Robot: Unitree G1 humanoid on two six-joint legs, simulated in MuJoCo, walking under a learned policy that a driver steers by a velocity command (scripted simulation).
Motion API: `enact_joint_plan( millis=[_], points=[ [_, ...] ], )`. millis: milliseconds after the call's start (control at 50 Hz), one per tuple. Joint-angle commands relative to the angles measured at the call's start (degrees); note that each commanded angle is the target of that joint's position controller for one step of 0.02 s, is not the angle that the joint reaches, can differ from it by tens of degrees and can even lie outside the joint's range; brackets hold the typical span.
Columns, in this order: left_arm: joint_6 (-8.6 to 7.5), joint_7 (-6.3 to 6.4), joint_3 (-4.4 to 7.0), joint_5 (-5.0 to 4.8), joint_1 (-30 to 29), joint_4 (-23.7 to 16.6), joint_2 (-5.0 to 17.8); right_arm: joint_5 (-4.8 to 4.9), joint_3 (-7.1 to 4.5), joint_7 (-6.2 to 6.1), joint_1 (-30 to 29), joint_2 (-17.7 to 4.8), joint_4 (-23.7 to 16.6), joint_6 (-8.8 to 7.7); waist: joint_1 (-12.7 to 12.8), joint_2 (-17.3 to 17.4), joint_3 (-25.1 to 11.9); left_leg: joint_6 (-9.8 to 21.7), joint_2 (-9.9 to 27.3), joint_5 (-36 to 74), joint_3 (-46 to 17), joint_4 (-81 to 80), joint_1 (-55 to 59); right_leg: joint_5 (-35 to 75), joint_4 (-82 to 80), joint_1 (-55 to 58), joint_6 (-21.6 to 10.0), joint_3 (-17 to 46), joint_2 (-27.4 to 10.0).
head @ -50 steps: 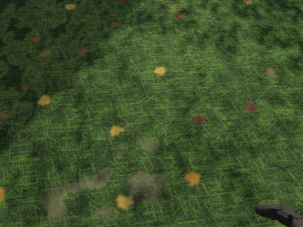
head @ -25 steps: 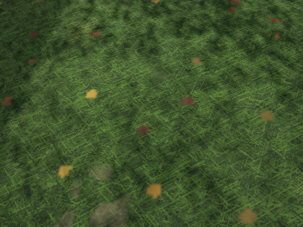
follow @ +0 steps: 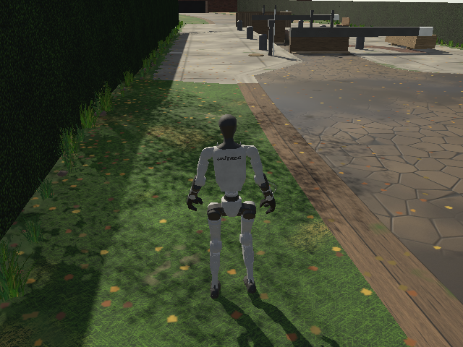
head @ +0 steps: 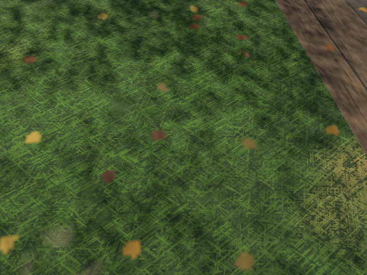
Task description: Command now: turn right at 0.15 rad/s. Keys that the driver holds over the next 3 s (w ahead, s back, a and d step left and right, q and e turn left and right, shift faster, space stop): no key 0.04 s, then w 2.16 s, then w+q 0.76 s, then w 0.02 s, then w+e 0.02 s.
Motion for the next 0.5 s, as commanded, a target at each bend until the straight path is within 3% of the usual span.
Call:
enact_joint_plan(
  millis=[20, 40, 60, 100, 120, 140, 160, 180, 200, 220, 240, 300, 340, 380, 420, 460, 500],
  points=[
    [-0.47, -0.1, 0.25, -0.01, 1.12, -2.67, 1.17, 0.42, -1.31, -0.35, -5.48, -7.45, -3.6, -0.15, 1.97, 11.55, -4.3, 10.28, 10.42, 23.33, -8.23, -6.42, 5.11, 1.55, -6.46, 2.1, 1.85, -2.88, -3.82],
    [-0.68, -0.25, -0.3, -0.06, -0.53, -2.9, 0.13, 0.32, -1.37, -0.37, -4.31, -7.71, -3.17, 0.23, 0.57, 12.57, -4.74, 10.32, 10.11, 24.42, -7.77, -5.79, 5.75, 1.72, -11.57, 4.41, 1.89, -4.53, -4.29],
    [-0.76, -0.33, -0.42, -0.41, -0.77, -2.63, 0.08, 0.28, -1.43, -0.37, -2.07, -8.23, -2.46, 0.54, -0.52, 12.92, -6.08, 10.51, 10.23, 18.39, -8.31, -6.33, 6.35, 2.77, -16.3, 6.97, 1.73, -5.88, -4.14],
    [-0.84, -0.57, 0.0, -0.98, 0.95, -1.19, 1.28, 1.23, -1.69, -0.27, -0.9, -10.17, -1.96, 1.03, -0.06, 12.82, -4.7, 9.86, 9.55, -1.09, -9.59, -7.64, 3.09, 10.69, -28.21, 13.18, 0.14, -9.31, -2.43],
    [-0.96, -0.59, 0.23, -0.81, 1.3, -0.64, 2.12, 1.56, -1.71, -0.23, 0.28, -10.6, -1.68, 1.01, -0.09, 12.33, -3.23, 8.96, 9.06, -8.93, -10.42, -8.29, 0.56, 11.56, -31.75, 15.89, -1.2, -10.33, -1.46],
    [-1.28, -0.39, 0.37, -0.56, 2.29, -0.6, 3.14, 1.4, -1.49, -0.07, 0.62, -10.24, -1.59, 0.62, 0.33, 11.22, -2.99, 7.39, 8.79, -14.21, -11.02, -8.05, -3.14, 10.59, -30.75, 19.61, -3.01, -8.47, -2.83],
    [-1.71, -0.11, 0.52, -0.41, 5.48, -0.3, 4.3, 0.91, -0.79, 0.27, -1.25, -8.23, -2.26, -0.07, 1.91, 8.33, -3.24, 5.42, 7.32, -16.09, -9.5, -3.83, -8.38, 9.01, -30.46, 23.75, -5.72, -3.5, -7.01],
    [-2.11, -0.32, 1.81, 0.24, 9.41, 1.45, 8.62, 0.85, -0.04, 0.46, -2.91, -4.82, -3.72, -1.14, 2.15, -2.7, -2.43, 1.79, -0.05, -16.59, 0.44, 4.99, -14.69, -2.86, -32.89, 23.36, -10.27, 5.25, -11.86],
    [-2.89, -1.01, 2.32, 0.22, 12.64, 1.94, 9.86, 1.3, -0.01, 0.54, -7.28, -5.24, -5.27, -2.3, 5.35, -9.65, 0.46, -0.26, -2.42, -13.93, 4.84, 14.92, -19.37, -12.19, -42.2, 21.95, -15.5, 18.32, -19.03],
    [-3.88, -1.06, 2.0, 0.58, 13.38, 2.36, 9.22, 2.32, -0.9, 0.6, -11.11, -7.98, -6.92, -3.0, 6.83, -10.86, 5.59, 0.32, -0.24, -16.76, 1.5, 22.28, -25.8, -12.52, -46.68, 20.95, -18.76, 25.81, -23.47],
    [-4.93, -0.84, 1.54, 0.79, 13.18, 2.62, 8.01, 2.97, -1.55, 0.73, -10.24, -8.79, -6.84, -3.45, 5.65, -9.85, 7.06, 1.26, 1.71, -17.88, -0.51, 28.31, -29.78, -9.82, -46.96, 22.22, -19.31, 26.52, -24.36],
    [-6.1, -0.59, 0.91, -0.61, 11.44, 2.45, 5.75, 2.31, -1.44, 2.06, -8.37, -7.33, -5.81, -4.74, 4.28, -5.38, 4.85, 2.9, 4.95, -8.64, -0.9, 25.67, -32.48, 2.83, -46.56, 27.88, -15.86, 16.92, -20.77],
    [-5.85, -0.8, 1.06, -0.72, 10.55, 2.2, 5.98, 1.58, -0.5, 3.14, -9.52, -4.88, -5.6, -5.07, 4.43, -5.0, 2.94, 1.89, 3.34, -2.96, 2.17, 17.84, -23.76, 11.07, -46.3, 23.91, -14.08, 8.82, -16.83],
    [-5.73, -1.14, 1.44, -0.96, 11.17, 2.37, 6.97, 1.59, -0.02, 3.8, -9.91, -4.34, -5.67, -4.87, 4.58, -6.13, 1.96, 0.59, 1.45, 0.58, 4.24, 12.01, -15.07, 13.17, -46.11, 19.04, -13.85, 4.63, -15.29],
    [-5.79, -1.48, 1.79, -1.36, 11.89, 2.7, 8.04, 2.05, -0.09, 3.92, -9.18, -5.7, -5.8, -4.45, 3.91, -6.38, 2.21, 0.32, 0.89, 3.71, 4.23, 8.54, -9.41, 12.09, -45.87, 15.81, -13.93, 4.78, -16.65],
    [-5.75, -1.55, 1.78, -1.48, 11.11, 2.94, 8.06, 2.13, -0.65, 3.62, -5.32, -7.46, -4.68, -4.12, 1.13, -5.39, 2.11, 1.18, 0.36, 5.71, 4.4, 5.49, -2.75, 11.59, -43.59, 13.19, -12.56, 4.2, -17.22],
    [-5.83, -1.44, 0.85, -0.84, 11.04, 3.14, 5.73, 2.27, -2.27, 2.62, 5.19, -10.59, -1.56, -3.89, -4.0, -3.11, -1.9, 3.23, -0.21, 3.52, 3.98, 3.87, 10.28, 20.35, -31.32, 9.17, -9.8, 0.32, -14.18]
  ],
)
